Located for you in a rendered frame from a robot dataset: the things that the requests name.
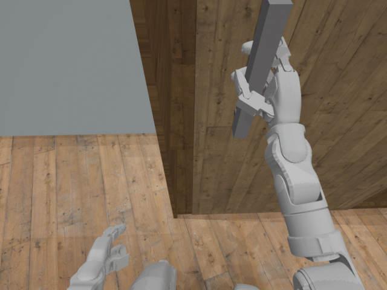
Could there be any left robot forearm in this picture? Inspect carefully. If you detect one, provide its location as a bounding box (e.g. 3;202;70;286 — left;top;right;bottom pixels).
67;260;106;290

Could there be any right robot forearm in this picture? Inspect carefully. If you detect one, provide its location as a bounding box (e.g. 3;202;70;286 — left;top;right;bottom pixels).
265;122;365;290

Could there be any right robot hand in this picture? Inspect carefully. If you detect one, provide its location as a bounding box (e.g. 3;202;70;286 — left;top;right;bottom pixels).
230;37;301;129

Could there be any wardrobe door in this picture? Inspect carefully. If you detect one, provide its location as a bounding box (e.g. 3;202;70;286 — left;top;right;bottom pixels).
363;188;387;202
192;0;387;215

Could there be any left robot hand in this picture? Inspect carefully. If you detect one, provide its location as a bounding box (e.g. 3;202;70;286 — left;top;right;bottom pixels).
86;224;129;276

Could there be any robot right upper arm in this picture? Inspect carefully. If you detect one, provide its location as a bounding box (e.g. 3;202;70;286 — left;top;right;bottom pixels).
293;262;363;290

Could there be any handle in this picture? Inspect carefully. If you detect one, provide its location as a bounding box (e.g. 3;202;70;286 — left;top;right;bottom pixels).
232;0;293;138

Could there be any left robot thigh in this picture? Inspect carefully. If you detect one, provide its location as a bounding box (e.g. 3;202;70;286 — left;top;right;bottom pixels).
129;262;177;290

